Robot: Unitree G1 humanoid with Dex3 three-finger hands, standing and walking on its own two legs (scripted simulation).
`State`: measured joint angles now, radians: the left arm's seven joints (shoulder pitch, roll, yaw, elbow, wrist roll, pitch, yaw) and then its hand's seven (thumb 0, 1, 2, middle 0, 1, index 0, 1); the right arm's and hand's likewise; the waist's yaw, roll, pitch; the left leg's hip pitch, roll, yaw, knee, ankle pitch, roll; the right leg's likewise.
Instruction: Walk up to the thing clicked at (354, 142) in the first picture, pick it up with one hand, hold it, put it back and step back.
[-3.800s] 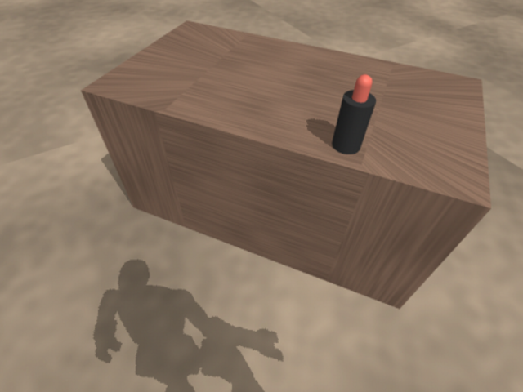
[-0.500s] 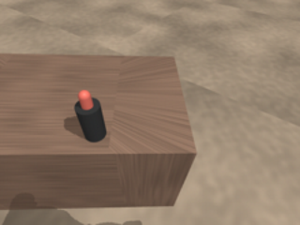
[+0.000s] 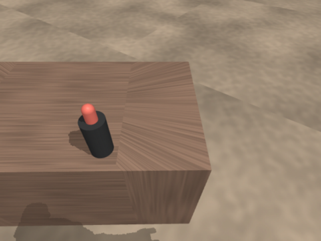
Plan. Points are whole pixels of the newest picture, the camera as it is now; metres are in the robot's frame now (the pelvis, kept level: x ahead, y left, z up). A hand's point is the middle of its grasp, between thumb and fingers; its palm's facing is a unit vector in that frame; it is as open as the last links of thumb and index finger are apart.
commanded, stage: walk up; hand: left
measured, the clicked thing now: (95, 129) +0.47 +0.22 -0.02
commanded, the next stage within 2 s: stand in 0.72 s
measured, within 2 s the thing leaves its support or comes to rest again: neither
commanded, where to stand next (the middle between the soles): +0.06 +0.02 m, yaw -1 degrees
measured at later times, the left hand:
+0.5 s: hand out of the picture +0.10 +0.25 -0.15, palm faces -0.01 -0.94 -0.34, open 7.4 cm
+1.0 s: hand out of the picture +0.08 +0.26 -0.16, palm faces -0.01 -0.94 -0.34, open 7.4 cm
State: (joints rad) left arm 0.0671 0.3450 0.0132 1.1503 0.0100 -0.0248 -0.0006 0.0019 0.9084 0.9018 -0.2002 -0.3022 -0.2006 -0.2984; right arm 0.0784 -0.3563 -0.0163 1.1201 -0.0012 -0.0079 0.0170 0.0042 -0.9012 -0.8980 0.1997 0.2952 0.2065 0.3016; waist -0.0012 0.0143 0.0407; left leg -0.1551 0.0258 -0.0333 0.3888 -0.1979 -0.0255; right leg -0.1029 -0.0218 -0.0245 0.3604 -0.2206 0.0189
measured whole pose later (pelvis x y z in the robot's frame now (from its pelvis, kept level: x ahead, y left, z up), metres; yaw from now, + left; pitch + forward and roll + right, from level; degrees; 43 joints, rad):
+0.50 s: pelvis +0.01 +0.00 +0.00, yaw +0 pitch -2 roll +0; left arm 0.06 0.34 0.02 1.14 0.01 -0.01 0.00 0.00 0.91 0.90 -0.20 -0.30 -0.20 -0.30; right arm 0.10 -0.35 -0.01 1.13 0.00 0.00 0.01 0.00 -0.90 -0.90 0.20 0.30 0.21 0.30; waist -0.01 0.00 0.06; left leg -0.14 0.02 -0.04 0.37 -0.20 -0.02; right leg -0.08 -0.03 -0.03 0.34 -0.22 0.02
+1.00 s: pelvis +0.00 +0.00 +0.00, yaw +0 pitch -2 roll +0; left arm 0.09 0.35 0.01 1.14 0.01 -0.01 0.00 0.00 0.91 0.90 -0.20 -0.30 -0.20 -0.30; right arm 0.08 -0.35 0.00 1.12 0.00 -0.01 0.01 0.00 -0.90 -0.90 0.20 0.30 0.21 0.30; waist 0.00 0.00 0.06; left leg -0.13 0.02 -0.03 0.33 -0.16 -0.02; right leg -0.08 -0.03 -0.02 0.31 -0.19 0.02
